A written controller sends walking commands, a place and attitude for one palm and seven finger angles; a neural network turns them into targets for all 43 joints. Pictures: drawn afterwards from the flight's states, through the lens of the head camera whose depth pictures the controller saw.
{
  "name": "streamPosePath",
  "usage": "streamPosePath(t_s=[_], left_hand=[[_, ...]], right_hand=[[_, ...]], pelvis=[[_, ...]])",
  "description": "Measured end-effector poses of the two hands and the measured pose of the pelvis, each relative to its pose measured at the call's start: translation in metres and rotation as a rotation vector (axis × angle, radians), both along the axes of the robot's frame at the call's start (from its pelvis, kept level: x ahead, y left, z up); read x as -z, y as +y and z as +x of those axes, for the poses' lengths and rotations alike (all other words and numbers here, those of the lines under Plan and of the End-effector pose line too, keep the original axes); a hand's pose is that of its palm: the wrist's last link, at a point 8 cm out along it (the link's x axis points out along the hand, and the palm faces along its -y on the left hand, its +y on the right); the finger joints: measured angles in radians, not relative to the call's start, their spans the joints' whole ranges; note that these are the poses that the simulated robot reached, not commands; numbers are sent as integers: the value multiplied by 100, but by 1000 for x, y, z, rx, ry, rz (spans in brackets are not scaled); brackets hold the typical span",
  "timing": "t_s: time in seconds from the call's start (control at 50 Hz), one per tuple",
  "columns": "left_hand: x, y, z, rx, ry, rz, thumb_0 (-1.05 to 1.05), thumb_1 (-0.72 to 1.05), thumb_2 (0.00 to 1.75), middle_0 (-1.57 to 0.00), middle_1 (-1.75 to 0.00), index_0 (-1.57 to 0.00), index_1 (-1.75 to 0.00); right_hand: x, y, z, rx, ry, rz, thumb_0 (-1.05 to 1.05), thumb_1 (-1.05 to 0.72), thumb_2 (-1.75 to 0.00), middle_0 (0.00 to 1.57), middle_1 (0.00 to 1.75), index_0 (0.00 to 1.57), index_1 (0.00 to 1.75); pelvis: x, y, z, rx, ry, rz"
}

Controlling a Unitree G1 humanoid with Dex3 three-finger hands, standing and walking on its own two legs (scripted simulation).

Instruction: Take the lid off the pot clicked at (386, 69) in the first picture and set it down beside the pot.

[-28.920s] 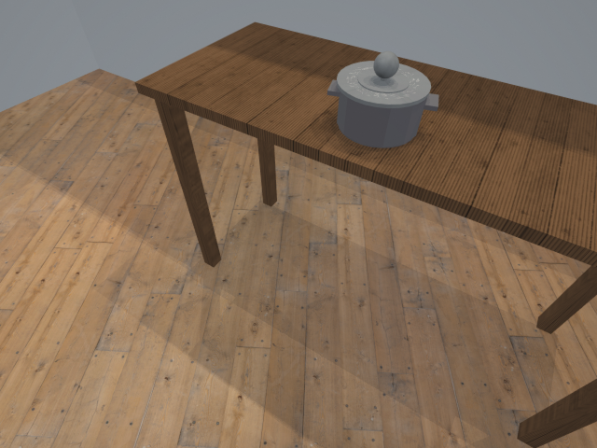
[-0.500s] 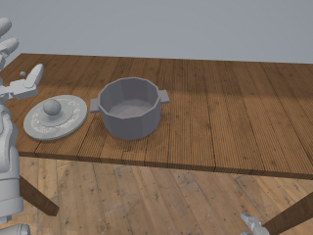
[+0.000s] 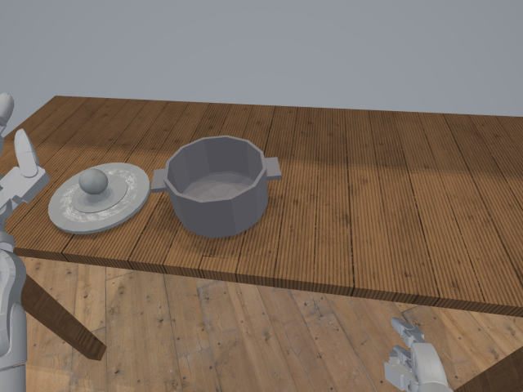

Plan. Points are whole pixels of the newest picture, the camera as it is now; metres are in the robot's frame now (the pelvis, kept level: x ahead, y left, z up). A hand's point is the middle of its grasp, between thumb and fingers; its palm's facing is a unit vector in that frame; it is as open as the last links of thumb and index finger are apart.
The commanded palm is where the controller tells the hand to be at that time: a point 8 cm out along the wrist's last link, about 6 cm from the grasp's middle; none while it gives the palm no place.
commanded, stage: draw the hand back to the body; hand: left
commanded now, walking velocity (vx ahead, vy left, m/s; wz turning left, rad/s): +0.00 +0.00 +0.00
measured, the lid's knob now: (93, 181) +0.44 +0.38 +0.07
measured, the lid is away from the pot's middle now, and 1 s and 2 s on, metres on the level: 0.24 0.24 0.24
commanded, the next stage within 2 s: step back with the hand held close in 0.74 s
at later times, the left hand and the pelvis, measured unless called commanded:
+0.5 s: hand (3, 225) +0.20 +0.28 +0.24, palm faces +0.45 -0.84 -0.31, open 7.4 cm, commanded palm +0.14 +0.31 +0.25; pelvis -0.01 +0.03 +0.00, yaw -1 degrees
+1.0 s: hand out of the picture +0.17 +0.30 +0.26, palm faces +0.50 -0.78 -0.37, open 7.4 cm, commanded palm +0.11 +0.33 +0.24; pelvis -0.02 +0.05 +0.00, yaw +0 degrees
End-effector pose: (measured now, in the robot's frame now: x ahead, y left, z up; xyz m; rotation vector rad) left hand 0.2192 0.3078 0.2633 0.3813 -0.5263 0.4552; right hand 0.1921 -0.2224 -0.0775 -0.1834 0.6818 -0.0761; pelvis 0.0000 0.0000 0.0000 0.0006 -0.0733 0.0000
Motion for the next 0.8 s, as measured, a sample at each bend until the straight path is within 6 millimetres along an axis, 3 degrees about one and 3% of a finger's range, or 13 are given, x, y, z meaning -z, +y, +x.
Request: streamPosePath(t_s=[0.66,0.8], left_hand=[[16,14,-83,49,45,93,2,89,90,-21,-30,-21,-31],[18,22,-91,27,35,70,1,89,90,-21,-30,-21,-31]], right_hand=[[-10,59,-14,-38,-27,-14,2,-90,-90,20,30,21,29],[-12,69,-15,-62,-33,-15,2,-90,-90,20,30,21,29]], pelvis=[[0,44,-10,11,-24,-17],[0,48,-16,5,-30,-20]])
